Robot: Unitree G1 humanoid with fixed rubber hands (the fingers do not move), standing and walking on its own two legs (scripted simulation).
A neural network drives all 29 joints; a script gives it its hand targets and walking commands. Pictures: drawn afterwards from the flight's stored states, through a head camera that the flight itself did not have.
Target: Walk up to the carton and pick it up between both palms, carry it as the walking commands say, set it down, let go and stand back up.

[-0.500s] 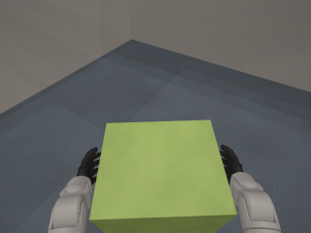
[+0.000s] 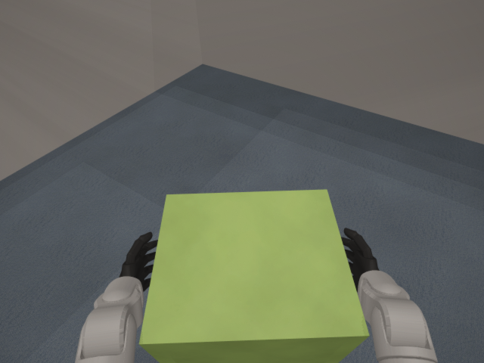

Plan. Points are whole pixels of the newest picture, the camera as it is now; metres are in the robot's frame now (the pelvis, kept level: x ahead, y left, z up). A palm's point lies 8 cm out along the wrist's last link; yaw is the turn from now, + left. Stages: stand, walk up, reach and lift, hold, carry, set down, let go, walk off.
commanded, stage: carry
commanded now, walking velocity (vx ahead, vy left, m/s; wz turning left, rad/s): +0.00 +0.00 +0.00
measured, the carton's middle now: (249, 290) +0.26 +0.00 -0.04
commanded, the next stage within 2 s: none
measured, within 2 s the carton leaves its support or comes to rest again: neither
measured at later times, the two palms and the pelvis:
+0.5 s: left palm (134, 279) +0.25 +0.18 +0.05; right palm (369, 275) +0.25 -0.19 +0.04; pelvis +0.00 +0.00 +0.00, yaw +0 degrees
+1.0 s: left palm (134, 280) +0.25 +0.18 +0.05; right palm (370, 276) +0.24 -0.19 +0.04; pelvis +0.00 +0.00 +0.00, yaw -1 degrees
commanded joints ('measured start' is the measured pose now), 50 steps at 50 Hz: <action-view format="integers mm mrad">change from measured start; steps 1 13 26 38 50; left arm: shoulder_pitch -346 -336 -342 -341 -339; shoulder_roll -529 -550 -562 -563 -567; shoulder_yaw -481 -518 -518 -519 -528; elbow -190 -249 -261 -264 -278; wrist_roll -107 -118 -121 -123 -126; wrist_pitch -41 17 36 27 35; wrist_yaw -64 -55 -52 -54 -53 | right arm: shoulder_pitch -351 -344 -350 -348 -346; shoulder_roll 539 544 555 559 559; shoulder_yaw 481 509 512 515 521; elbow -178 -225 -237 -240 -250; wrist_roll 102 115 118 118 121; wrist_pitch -39 17 37 28 36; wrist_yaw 69 64 60 60 60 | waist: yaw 0 1 1 1 1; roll -3 -8 -8 -10 -9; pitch -167 -170 -163 -168 -167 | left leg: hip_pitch -34 -27 -34 -34 -33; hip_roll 99 99 100 98 99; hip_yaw -90 -84 -83 -80 -79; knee -89 -82 -89 -86 -85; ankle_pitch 227 238 209 200 205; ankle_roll -6 -10 -9 -7 -6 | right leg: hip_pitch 170 161 159 161 159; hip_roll -105 -108 -107 -108 -107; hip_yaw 121 126 130 133 133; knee -53 -49 -55 -54 -51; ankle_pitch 195 210 194 199 204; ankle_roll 0 -7 -8 -9 -10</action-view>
